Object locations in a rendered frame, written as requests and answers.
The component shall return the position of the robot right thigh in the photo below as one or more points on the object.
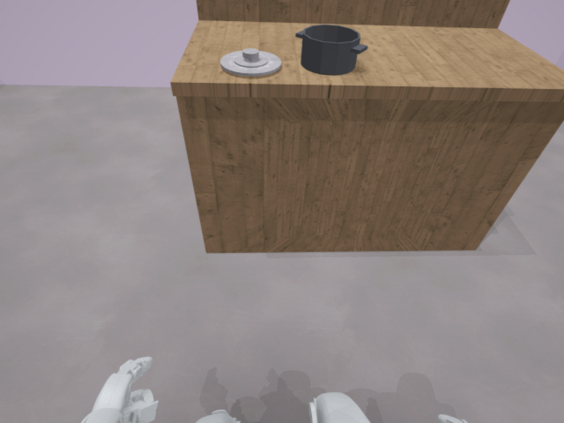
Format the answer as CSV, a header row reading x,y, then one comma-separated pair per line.
x,y
335,407

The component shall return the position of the lid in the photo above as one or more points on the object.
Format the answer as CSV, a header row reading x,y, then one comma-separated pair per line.
x,y
265,64

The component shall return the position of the knob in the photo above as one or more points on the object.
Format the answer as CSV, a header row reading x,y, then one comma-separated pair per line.
x,y
250,53

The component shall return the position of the pot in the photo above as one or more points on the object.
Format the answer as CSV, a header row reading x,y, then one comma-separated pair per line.
x,y
329,49

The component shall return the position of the robot left hand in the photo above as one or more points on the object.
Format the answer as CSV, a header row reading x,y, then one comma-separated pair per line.
x,y
137,406

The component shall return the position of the table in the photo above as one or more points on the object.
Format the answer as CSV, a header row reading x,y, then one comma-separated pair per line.
x,y
419,148

